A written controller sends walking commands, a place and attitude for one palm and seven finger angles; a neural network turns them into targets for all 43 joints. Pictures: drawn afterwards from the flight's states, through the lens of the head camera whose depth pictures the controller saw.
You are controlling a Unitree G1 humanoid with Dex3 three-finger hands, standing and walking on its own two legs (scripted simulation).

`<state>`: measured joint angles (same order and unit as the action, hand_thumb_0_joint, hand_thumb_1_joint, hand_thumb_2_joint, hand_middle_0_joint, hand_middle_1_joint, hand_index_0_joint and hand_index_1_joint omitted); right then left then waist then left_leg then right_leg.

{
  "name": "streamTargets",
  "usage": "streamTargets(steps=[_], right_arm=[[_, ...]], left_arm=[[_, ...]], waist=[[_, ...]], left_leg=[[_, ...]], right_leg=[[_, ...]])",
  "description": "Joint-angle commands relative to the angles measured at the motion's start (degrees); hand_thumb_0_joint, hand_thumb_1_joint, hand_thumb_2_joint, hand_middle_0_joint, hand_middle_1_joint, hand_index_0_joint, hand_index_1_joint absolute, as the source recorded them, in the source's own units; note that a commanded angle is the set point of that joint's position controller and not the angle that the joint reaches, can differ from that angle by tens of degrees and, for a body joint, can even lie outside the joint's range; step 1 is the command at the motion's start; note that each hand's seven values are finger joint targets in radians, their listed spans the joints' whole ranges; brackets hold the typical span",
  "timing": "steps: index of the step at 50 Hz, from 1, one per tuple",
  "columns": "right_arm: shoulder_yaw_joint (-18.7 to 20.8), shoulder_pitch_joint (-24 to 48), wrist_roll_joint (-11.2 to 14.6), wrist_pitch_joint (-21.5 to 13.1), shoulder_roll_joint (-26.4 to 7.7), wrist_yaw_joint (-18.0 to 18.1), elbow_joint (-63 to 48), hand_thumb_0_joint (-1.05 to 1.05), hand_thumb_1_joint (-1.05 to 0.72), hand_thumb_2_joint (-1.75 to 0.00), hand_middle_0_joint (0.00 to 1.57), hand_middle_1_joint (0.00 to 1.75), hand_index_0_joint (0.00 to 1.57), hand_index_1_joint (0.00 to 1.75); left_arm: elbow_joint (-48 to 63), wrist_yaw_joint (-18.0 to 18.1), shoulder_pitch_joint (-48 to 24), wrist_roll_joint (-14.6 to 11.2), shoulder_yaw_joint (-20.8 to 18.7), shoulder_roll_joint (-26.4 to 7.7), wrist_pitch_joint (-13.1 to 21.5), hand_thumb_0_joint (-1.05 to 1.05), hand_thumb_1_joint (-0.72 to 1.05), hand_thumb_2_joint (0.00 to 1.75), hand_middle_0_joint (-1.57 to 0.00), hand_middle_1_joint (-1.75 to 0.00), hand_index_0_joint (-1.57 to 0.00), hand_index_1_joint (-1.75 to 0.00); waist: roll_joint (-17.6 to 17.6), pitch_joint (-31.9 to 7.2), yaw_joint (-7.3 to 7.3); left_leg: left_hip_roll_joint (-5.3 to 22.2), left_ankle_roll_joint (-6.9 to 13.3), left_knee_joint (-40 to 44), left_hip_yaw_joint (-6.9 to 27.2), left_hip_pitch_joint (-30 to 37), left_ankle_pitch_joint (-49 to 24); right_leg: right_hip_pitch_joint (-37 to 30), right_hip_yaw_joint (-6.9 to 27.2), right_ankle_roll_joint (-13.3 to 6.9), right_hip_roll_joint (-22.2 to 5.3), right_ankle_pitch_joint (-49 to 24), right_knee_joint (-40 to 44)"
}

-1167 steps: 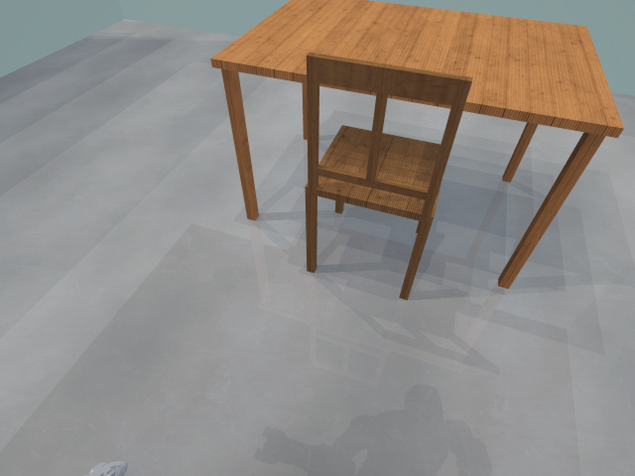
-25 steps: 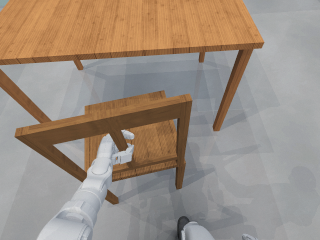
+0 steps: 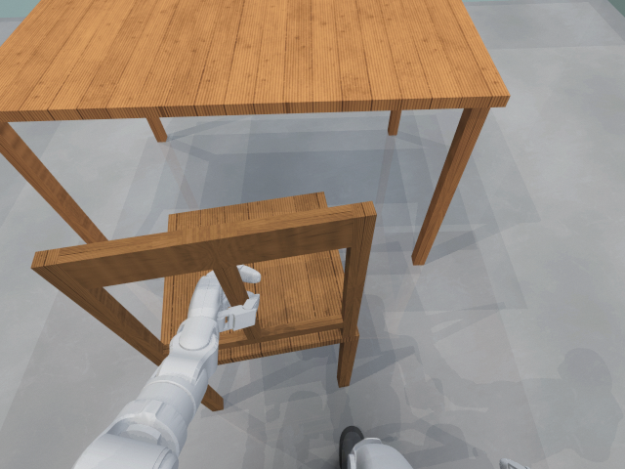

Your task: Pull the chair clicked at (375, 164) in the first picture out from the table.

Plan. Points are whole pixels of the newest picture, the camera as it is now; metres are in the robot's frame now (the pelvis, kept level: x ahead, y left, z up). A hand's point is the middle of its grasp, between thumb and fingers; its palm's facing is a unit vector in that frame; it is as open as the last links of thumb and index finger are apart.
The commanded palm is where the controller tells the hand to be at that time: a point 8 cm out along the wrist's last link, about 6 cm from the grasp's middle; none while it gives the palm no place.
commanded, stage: step backward, pulling the chair out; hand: left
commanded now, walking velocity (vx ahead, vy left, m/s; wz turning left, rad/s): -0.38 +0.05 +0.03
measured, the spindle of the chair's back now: (241, 303) +0.36 +0.13 -0.09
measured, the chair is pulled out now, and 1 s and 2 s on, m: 0.26 0.28 0.27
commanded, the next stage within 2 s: none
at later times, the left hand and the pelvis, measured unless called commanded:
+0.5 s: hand (246, 309) +0.34 +0.11 -0.06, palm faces -0.02 -0.98 -0.18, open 5.8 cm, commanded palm +0.35 +0.16 -0.05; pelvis +0.00 +0.00 -0.01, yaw +1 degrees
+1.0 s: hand (243, 319) +0.32 +0.11 -0.06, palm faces +0.01 -0.99 -0.17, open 5.8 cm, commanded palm +0.33 +0.16 -0.05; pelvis -0.02 +0.00 +0.00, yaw +3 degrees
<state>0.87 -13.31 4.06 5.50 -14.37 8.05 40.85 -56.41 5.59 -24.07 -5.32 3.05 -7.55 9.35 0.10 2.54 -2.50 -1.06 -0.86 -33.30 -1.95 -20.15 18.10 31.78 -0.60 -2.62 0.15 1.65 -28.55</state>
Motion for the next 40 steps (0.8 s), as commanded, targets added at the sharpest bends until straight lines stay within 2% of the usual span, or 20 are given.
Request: streamTargets(steps=[1, 2, 3, 5, 8, 11, 13, 14, 16, 18, 19, 21, 22, 26, 28, 31, 34, 37, 38, 40], right_arm=[[2.0, -0.7, 0.6, -3.0, -7.5, 0.2, -4.1, 0.0, -0.9, -0.9, 0.2, 0.3, 0.2, 0.3], [2.1, -1.5, 0.6, -3.5, -7.5, 0.0, -3.4, 0.0, -0.9, -0.9, 0.2, 0.3, 0.2, 0.3], [2.6, -2.4, 0.4, -3.8, -8.2, -0.1, -2.8, 0.0, -0.9, -0.9, 0.2, 0.3, 0.2, 0.3], [2.2, -2.1, 0.5, -4.1, -7.7, -0.6, -2.2, 0.0, -0.9, -0.9, 0.2, 0.3, 0.2, 0.3], [2.1, -2.2, 0.6, -4.4, -8.4, -0.7, -1.6, 0.0, -0.9, -0.9, 0.2, 0.3, 0.2, 0.3], [1.8, -1.2, 0.4, -4.3, -8.9, -0.1, -2.5, 0.0, -0.9, -0.9, 0.2, 0.3, 0.2, 0.3], [1.5, 0.8, 0.2, -4.1, -8.8, 0.3, -4.6, 0.0, -0.9, -0.9, 0.2, 0.3, 0.2, 0.3], [1.2, 1.3, -0.1, -4.0, -8.2, 0.4, -5.4, 0.0, -0.9, -0.9, 0.2, 0.3, 0.2, 0.3], [1.3, 1.4, -0.1, -3.6, -7.7, 0.7, -5.4, 0.0, -0.9, -0.9, 0.2, 0.3, 0.2, 0.3], [2.1, 0.2, -0.3, -3.6, -7.9, 1.0, -4.9, 0.0, -0.9, -0.9, 0.2, 0.3, 0.2, 0.3], [2.2, -0.1, -0.5, -3.5, -7.6, 0.9, -4.5, 0.0, -0.9, -0.9, 0.2, 0.3, 0.2, 0.3], [2.1, 0.7, -0.9, -3.4, -7.5, 0.7, -4.4, 0.0, -0.9, -0.9, 0.2, 0.3, 0.2, 0.3], [2.1, 0.8, -0.6, -3.3, -7.3, 0.6, -4.4, 0.0, -0.9, -0.9, 0.2, 0.3, 0.2, 0.3], [2.6, -2.7, 0.3, -4.2, -7.0, 0.0, -2.8, 0.0, -0.9, -0.9, 0.2, 0.3, 0.2, 0.3], [3.0, -3.5, 0.5, -4.7, -7.6, -0.6, -1.8, 0.0, -0.9, -0.9, 0.2, 0.3, 0.2, 0.3], [2.4, -2.5, 0.8, -4.9, -7.7, -1.3, -1.6, 0.0, -0.9, -0.9, 0.2, 0.3, 0.2, 0.3], [2.0, -2.7, 0.7, -4.9, -8.0, -1.5, -1.5, 0.0, -0.9, -0.9, 0.2, 0.3, 0.2, 0.3], [2.4, -1.7, 0.4, -3.8, -9.5, -0.9, -4.3, 0.0, -0.9, -0.9, 0.2, 0.3, 0.2, 0.3], [2.5, -0.6, 0.2, -3.7, -8.9, -0.7, -5.2, 0.0, -0.9, -0.9, 0.2, 0.3, 0.2, 0.3], [1.8, 0.5, 0.0, -3.3, -7.9, -0.6, -7.2, 0.0, -0.9, -0.9, 0.2, 0.3, 0.2, 0.3]], left_arm=[[9.1, 1.5, -21.5, 1.5, -2.2, -9.2, 3.2, 0.0, 0.9, 0.9, -0.5, -1.45, -0.5, -1.45], [8.2, 1.7, -20.9, 1.6, -2.2, -9.2, 3.3, 0.0, 0.9, 0.9, -0.5, -1.45, -0.5, -1.45], [7.1, 2.0, -20.0, 1.7, -3.1, -10.3, 3.0, 0.0, 0.9, 0.9, -0.5, -1.45, -0.5, -1.45], [6.5, 2.2, -20.5, 2.2, -2.6, -9.6, 3.3, 0.0, 0.9, 0.9, -0.5, -1.45, -0.5, -1.45], [5.9, 2.3, -20.4, 2.2, -3.3, -10.2, 3.1, 0.0, 0.9, 0.9, -0.5, -1.45, -0.5, -1.45], [7.9, 1.8, -21.1, 2.0, -1.4, -7.9, 3.1, 0.0, 0.9, 0.9, -0.5, -1.45, -0.5, -1.45], [11.0, 1.6, -21.2, 1.7, -0.9, -7.9, 3.1, 0.0, 0.9, 0.9, -0.5, -1.45, -0.5, -1.45], [11.8, 1.5, -21.4, 1.6, -0.2, -6.8, 2.9, 0.0, 0.9, 0.9, -0.5, -1.45, -0.5, -1.45], [12.7, 1.2, -23.2, 1.3, -0.5, -6.1, 2.6, 0.0, 0.9, 0.9, -0.5, -1.45, -0.5, -1.45], [13.0, 1.0, -25.0, 1.3, -1.7, -7.4, 2.4, 0.0, 0.9, 0.9, -0.5, -1.45, -0.5, -1.45], [12.1, 0.8, -24.6, 1.6, -1.5, -7.0, 2.3, 0.0, 0.9, 0.9, -0.5, -1.45, -0.5, -1.45], [11.5, 0.2, -25.8, 2.0, -1.4, -7.4, 2.7, 0.0, 0.9, 0.9, -0.5, -1.45, -0.5, -1.45], [10.9, 0.3, -25.6, 1.8, -1.8, -7.6, 2.8, 0.0, 0.9, 0.9, -0.5, -1.45, -0.5, -1.45], [7.8, 1.2, -22.9, 1.5, -2.9, -8.6, 3.2, 0.0, 0.9, 0.9, -0.5, -1.45, -0.5, -1.45], [5.8, 1.7, -21.9, 1.7, -3.7, -9.7, 2.8, 0.0, 0.9, 0.9, -0.5, -1.45, -0.5, -1.45], [5.7, 1.9, -22.8, 2.0, -3.3, -9.1, 2.4, 0.0, 0.9, 0.9, -0.5, -1.45, -0.5, -1.45], [6.8, 2.0, -21.7, 1.5, -3.4, -9.4, 1.9, 0.0, 0.9, 0.9, -0.5, -1.45, -0.5, -1.45], [11.1, 1.5, -20.4, 1.3, -1.7, -6.9, 1.7, 0.0, 0.9, 0.9, -0.5, -1.45, -0.5, -1.45], [13.1, 1.6, -19.3, 1.1, -1.9, -7.4, 1.6, 0.0, 0.9, 0.9, -0.5, -1.45, -0.5, -1.45], [16.0, 1.5, -20.5, 1.2, -0.7, -6.3, 1.3, 0.0, 0.9, 0.9, -0.5, -1.45, -0.5, -1.45]], waist=[[6.8, -17.3, 0.14], [10.0, -18.5, -0.1], [10.5, -19.2, -0.12], [9.4, -21.9, 0.17], [6.3, -24.1, -0.4], [1.0, -23.0, -0.44], [-5.8, -22.3, 0.71], [-5.9, -20.3, 1.05], [-3.1, -19.4, 0.87], [-0.1, -21.8, -0.08], [-1.6, -21.8, -0.34], [-4.4, -18.3, 0.12], [-2.8, -16.3, 0.7], [10.2, -19.2, 0.19], [13.5, -20.6, 0.4], [9.3, -23.5, 0.61], [4.1, -24.4, -0.38], [-2.8, -23.4, 0.34], [-4.3, -24.4, 0.78], [-2.6, -21.9, 1.16]], left_leg=[[2.5, 0.8, 0.6, 2.6, -4.2, 8.9], [0.9, 0.5, -2.3, 1.7, -1.9, 8.8], [0.2, 0.3, -4.5, 1.4, 0.0, 8.5], [0.0, 0.3, -8.1, 1.5, 1.0, 9.3], [1.5, 0.4, -2.4, 3.3, 1.9, 7.1], [5.5, 2.2, 9.1, 7.6, -0.9, 2.1], [8.8, 3.1, 12.6, 8.4, -5.1, 2.3], [9.8, 3.2, 13.3, 8.6, -6.9, 2.3], [10.3, 2.6, 10.8, 7.8, -6.5, -4.8], [9.6, 1.5, 7.3, 6.5, -2.0, -14.0], [9.5, 1.1, 6.3, 5.8, -0.8, -16.2], [10.1, 1.1, 7.5, 6.5, -6.6, -8.7], [10.0, 1.4, 7.1, 6.5, -9.8, -2.6], [2.3, 0.1, -3.5, 3.3, -3.9, 9.8], [0.2, -0.4, -10.5, 2.2, -0.9, 11.2], [1.3, -0.2, -12.1, 3.6, -0.3, 11.8], [3.4, 0.3, 1.4, 4.9, 1.7, 9.3], [8.1, 2.8, 9.6, 9.3, -4.6, 3.1], [8.9, 2.8, 10.7, 7.7, -5.2, 3.2], [8.6, 2.1, 10.6, 5.8, -7.8, 6.7]], right_leg=[[-13.7, 11.4, 1.2, -9.1, 19.5, 11.1], [-13.1, 13.3, 0.6, -11.1, 21.6, 14.6], [-12.7, 14.6, 0.1, -12.4, 22.0, 16.5], [-15.4, 13.9, 0.6, -14.2, 19.7, 17.5], [-18.7, 10.5, 0.2, -13.7, 12.9, 13.8], [-19.0, 4.2, 3.4, -6.5, 10.3, 5.8], [-20.6, 2.3, 3.8, -4.3, 13.6, -0.3], [-20.5, 1.9, 3.5, -3.5, 14.2, -2.6], [-20.3, 2.4, 3.0, -3.1, 7.5, -5.0], [-20.1, 3.1, 2.9, -3.5, -2.5, -4.4], [-19.3, 3.5, 2.7, -4.2, -5.5, -4.6], [-18.4, 4.3, 1.9, -5.0, 2.1, -7.0], [-18.2, 5.3, 1.5, -5.3, 7.4, -6.7], [-15.3, 15.4, -0.9, -12.6, 13.7, 9.3], [-16.0, 17.8, -1.3, -15.8, 15.5, 14.9], [-20.2, 15.1, -1.2, -17.6, 10.2, 13.7], [-21.1, 9.8, 0.2, -15.0, 6.8, 9.6], [-24.1, 4.2, 4.7, -6.5, 5.8, 1.6], [-25.9, 3.6, 4.6, -6.4, 7.8, 0.2], [-25.9, 4.1, 3.4, -6.7, 12.2, 0.1]])
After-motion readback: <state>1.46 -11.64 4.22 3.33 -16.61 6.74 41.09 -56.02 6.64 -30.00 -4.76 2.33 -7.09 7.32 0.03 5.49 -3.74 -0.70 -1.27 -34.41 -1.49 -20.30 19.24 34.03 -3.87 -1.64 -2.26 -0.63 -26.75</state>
